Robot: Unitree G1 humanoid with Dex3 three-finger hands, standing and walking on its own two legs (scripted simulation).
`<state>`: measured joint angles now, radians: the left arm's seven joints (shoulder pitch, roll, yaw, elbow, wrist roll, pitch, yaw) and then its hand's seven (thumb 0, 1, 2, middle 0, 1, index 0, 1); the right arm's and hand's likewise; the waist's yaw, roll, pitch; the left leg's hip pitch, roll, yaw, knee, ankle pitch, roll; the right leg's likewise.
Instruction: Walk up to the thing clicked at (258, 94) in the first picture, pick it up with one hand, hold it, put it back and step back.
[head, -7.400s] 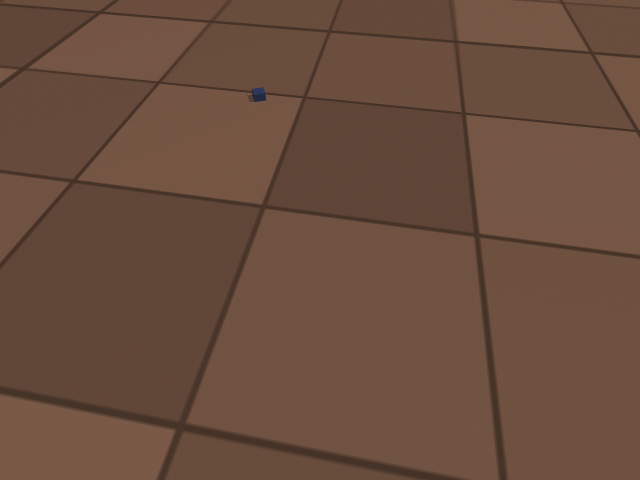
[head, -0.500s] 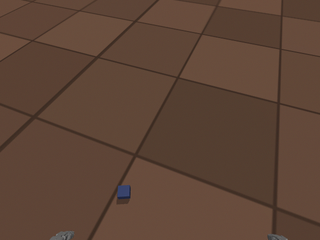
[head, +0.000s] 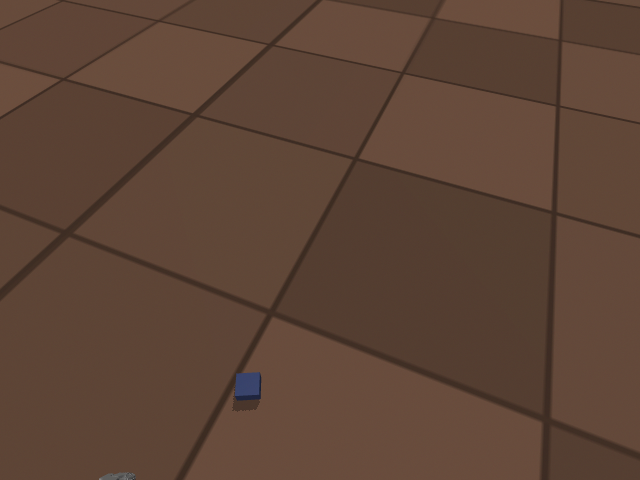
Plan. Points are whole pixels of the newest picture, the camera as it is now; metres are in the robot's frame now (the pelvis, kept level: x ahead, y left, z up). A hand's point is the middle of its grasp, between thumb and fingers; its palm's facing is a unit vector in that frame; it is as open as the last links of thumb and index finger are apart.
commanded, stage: walk up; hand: left
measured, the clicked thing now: (248, 386) +0.47 +0.23 -0.76
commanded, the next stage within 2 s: none
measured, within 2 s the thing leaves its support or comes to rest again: neither
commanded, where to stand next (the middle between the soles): +0.07 -0.04 m, yaw +0 degrees
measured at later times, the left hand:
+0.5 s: hand out of the picture +0.06 +0.24 -0.17, palm faces +0.01 -0.93 -0.37, open 7.4 cm
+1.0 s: hand out of the picture -0.02 +0.31 -0.16, palm faces +0.05 -0.85 -0.52, open 7.4 cm
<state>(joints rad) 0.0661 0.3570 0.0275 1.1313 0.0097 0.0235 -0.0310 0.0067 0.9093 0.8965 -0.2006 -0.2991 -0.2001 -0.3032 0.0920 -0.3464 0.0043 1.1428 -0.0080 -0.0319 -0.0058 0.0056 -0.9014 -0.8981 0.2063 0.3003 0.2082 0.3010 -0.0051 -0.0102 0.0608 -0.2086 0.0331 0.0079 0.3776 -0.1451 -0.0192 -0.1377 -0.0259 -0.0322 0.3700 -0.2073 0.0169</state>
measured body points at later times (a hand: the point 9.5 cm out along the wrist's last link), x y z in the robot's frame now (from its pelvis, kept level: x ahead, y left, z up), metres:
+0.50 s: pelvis -0.03 -0.04 -0.02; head +0.03 -0.03 +0.42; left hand +0.06 +0.29 -0.14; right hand +0.09 -0.37 -0.13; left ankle +0.04 +0.13 -0.74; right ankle -0.05 -0.18 -0.73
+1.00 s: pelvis +0.00 +0.00 -0.03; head +0.05 -0.01 +0.41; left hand -0.02 +0.35 -0.13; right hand +0.14 -0.30 -0.16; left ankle +0.04 +0.13 -0.75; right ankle -0.04 -0.18 -0.72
